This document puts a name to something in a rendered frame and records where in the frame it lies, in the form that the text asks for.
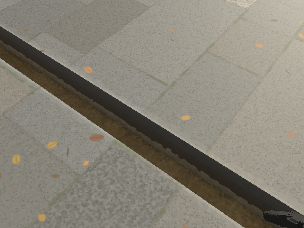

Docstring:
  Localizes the robot right hand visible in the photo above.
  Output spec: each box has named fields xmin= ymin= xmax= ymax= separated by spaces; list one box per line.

xmin=263 ymin=210 xmax=304 ymax=228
